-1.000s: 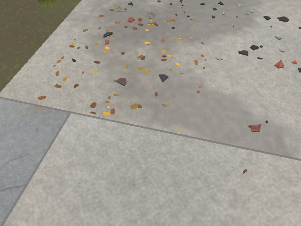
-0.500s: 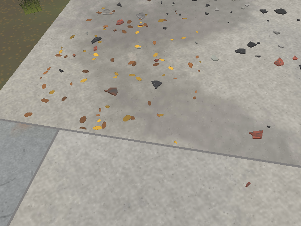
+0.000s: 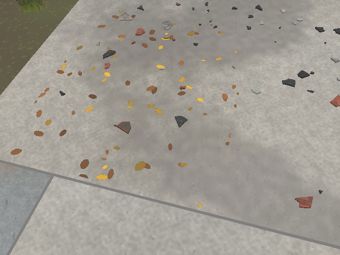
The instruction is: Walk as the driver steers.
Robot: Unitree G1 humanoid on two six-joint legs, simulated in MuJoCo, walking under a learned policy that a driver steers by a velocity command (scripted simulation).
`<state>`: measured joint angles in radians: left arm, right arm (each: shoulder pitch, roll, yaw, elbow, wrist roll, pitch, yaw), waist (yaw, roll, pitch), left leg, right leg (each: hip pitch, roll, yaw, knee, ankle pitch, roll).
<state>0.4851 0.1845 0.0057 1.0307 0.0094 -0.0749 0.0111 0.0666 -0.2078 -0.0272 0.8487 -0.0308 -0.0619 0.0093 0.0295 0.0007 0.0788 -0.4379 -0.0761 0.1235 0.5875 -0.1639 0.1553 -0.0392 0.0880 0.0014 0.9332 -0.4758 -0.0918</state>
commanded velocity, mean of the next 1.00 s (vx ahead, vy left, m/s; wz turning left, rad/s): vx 0.50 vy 0.00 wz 0.00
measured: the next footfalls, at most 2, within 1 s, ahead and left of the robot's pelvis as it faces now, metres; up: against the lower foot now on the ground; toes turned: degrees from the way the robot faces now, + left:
right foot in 0.52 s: +0.45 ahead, -0.11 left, +0.00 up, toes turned -3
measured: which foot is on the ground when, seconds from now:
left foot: down 0.00-0.52, up 0.54-1.00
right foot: up 0.00-0.50, down 0.52-1.00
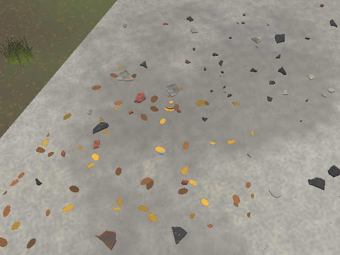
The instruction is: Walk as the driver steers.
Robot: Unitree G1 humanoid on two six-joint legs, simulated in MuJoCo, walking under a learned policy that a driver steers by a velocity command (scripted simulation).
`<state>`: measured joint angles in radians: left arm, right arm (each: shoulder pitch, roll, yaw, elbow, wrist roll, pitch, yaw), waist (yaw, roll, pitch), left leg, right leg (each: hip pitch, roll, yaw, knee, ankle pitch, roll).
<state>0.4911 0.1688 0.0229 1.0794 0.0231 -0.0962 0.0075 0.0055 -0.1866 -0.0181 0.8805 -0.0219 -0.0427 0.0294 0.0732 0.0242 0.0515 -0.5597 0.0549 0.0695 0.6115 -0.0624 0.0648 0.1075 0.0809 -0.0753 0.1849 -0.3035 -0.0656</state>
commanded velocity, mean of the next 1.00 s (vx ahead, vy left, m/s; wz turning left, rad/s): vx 0.50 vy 0.00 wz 0.00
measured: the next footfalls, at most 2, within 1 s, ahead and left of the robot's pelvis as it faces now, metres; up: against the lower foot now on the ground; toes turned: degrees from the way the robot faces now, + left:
left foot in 0.06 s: +0.21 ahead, +0.10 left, +0.00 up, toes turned +4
right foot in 0.64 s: +0.51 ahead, -0.08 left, +0.00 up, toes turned -4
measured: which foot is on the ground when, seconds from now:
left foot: up 0.00-0.04, down 0.06-0.66, up 0.68-1.00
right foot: down 0.00-0.08, up 0.10-0.62, down 0.64-1.00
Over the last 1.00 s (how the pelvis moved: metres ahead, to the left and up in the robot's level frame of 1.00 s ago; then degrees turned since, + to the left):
0.54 -0.03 0.02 1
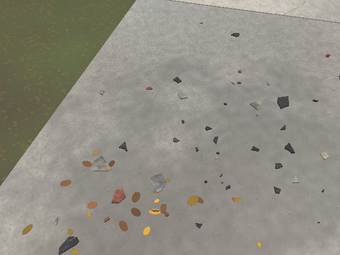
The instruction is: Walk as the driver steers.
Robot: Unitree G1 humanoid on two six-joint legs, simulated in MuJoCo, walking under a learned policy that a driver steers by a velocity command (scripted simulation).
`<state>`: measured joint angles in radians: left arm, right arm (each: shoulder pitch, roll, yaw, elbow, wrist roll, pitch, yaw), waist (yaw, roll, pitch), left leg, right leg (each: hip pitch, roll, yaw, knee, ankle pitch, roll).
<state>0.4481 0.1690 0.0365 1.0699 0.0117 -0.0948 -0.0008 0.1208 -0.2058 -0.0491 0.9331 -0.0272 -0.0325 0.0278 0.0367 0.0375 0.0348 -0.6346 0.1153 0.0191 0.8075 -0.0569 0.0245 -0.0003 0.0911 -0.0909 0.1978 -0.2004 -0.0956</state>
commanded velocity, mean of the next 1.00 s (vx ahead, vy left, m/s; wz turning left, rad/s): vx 0.50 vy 0.00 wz -0.41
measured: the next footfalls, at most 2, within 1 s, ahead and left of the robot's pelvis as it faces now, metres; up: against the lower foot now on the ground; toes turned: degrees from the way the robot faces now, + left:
left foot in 0.20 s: +0.28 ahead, +0.12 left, +0.00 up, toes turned +2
right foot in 0.76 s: +0.51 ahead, -0.11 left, +0.00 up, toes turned -25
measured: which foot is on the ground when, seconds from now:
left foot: up 0.00-0.18, down 0.20-0.74, up 0.76-1.00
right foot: down 0.00-0.22, up 0.24-0.74, down 0.76-1.00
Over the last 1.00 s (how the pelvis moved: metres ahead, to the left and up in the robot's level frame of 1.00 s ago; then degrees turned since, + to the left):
0.52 -0.01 0.01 0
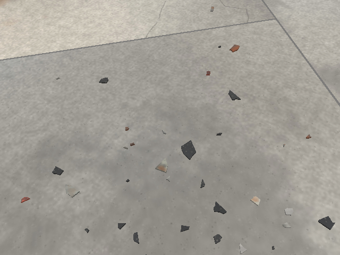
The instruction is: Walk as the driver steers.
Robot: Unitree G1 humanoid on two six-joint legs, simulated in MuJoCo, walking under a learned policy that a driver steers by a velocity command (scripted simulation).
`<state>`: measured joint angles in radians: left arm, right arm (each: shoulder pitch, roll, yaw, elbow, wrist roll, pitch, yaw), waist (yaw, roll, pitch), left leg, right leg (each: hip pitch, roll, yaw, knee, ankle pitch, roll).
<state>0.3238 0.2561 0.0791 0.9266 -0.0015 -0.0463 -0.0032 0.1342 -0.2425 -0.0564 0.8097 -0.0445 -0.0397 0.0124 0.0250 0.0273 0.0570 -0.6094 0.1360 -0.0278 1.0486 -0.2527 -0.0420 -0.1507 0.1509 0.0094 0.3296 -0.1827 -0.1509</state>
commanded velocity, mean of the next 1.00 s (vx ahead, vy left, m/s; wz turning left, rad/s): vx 0.50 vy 0.00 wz -0.20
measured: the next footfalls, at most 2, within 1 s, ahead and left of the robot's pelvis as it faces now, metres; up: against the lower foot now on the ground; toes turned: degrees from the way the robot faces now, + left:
left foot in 0.32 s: +0.37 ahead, +0.11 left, +0.00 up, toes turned -7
right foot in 0.84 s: +0.59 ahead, -0.13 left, +0.00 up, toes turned -13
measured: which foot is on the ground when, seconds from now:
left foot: up 0.00-0.30, down 0.32-0.86, up 0.88-1.00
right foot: down 0.00-0.32, up 0.34-0.82, down 0.84-1.00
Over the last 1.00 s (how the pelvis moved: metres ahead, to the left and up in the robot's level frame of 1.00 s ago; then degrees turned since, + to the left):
0.50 -0.07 0.00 -28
